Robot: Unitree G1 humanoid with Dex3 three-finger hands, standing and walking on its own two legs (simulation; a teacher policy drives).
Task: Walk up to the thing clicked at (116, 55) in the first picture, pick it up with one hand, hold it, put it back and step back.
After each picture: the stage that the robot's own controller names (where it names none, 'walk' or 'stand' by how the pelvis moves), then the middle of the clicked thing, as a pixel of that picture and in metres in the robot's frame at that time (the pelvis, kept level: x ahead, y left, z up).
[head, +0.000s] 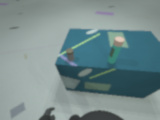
stand; (114, 51) +0.60 -0.15 +0.02
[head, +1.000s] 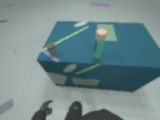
walk; (98, 45) +0.58 +0.00 +0.05
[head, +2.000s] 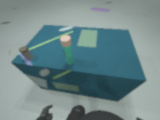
stand; (68, 51) +0.49 +0.24 +0.06
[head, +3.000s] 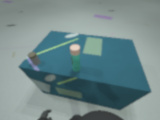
stand; (75, 59) +0.47 +0.18 +0.02
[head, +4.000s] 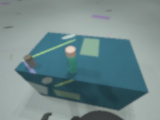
stand; (72, 61) +0.45 +0.20 +0.02
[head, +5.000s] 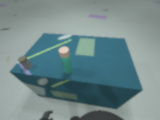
stand; (66, 61) +0.45 +0.24 +0.02
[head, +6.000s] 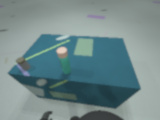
stand; (64, 62) +0.44 +0.25 +0.02
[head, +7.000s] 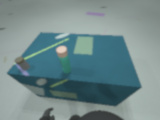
rise first; (64, 61) +0.44 +0.25 +0.02
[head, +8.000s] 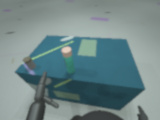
rise first; (69, 61) +0.45 +0.25 +0.02
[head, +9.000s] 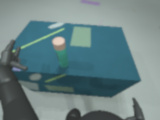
go down; (61, 54) +0.45 +0.23 +0.04
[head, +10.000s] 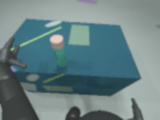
go down; (60, 53) +0.45 +0.23 +0.06
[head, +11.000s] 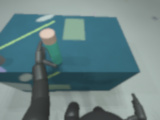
close in; (53, 49) +0.45 +0.25 +0.09
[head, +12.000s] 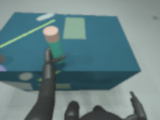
close; (56, 48) +0.46 +0.23 +0.10
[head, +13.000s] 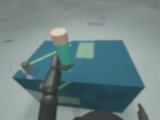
lift; (64, 53) +0.32 +0.18 +0.25
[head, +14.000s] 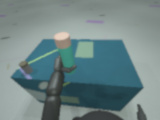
hold; (66, 56) +0.33 +0.17 +0.22
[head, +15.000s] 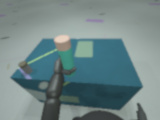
hold; (66, 58) +0.33 +0.17 +0.20
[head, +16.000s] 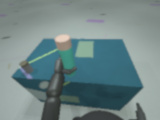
hold; (67, 58) +0.33 +0.17 +0.20
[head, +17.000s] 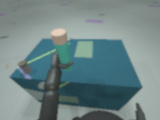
crouch; (63, 53) +0.35 +0.19 +0.22
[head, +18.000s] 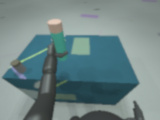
lower; (59, 42) +0.44 +0.23 +0.21
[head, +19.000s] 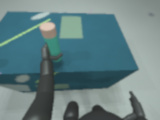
lower; (53, 45) +0.47 +0.23 +0.10
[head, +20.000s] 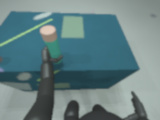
lower; (53, 47) +0.46 +0.23 +0.10
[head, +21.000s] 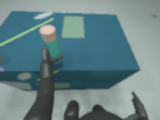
lower; (53, 47) +0.46 +0.24 +0.10
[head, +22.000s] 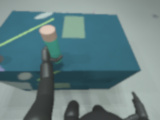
lower; (53, 47) +0.46 +0.24 +0.10
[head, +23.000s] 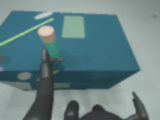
open; (52, 48) +0.45 +0.24 +0.10
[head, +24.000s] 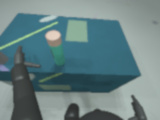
sink last; (57, 51) +0.44 +0.23 +0.08
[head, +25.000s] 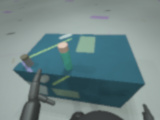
stand; (66, 57) +0.47 +0.26 +0.06
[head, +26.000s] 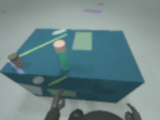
stand; (63, 57) +0.44 +0.24 +0.07
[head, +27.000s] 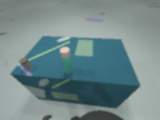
stand; (67, 61) +0.46 +0.24 +0.02
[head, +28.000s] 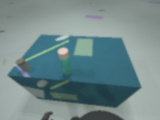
stand; (65, 62) +0.44 +0.24 +0.02
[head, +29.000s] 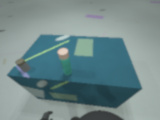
stand; (65, 63) +0.43 +0.24 +0.02
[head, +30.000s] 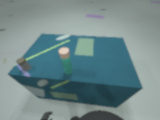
stand; (66, 62) +0.44 +0.23 +0.02
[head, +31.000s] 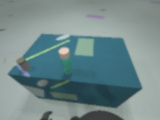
stand; (66, 62) +0.44 +0.23 +0.02
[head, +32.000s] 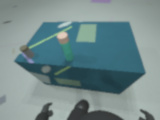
walk; (66, 48) +0.51 +0.26 +0.04
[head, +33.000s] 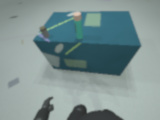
walk; (78, 26) +0.81 +0.21 +0.04
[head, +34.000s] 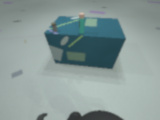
stand; (81, 23) +1.12 +0.23 +0.04
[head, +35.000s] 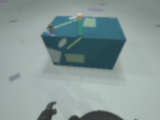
stand; (79, 25) +1.06 +0.22 +0.02
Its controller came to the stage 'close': yes
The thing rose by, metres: 0.21
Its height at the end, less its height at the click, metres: +0.00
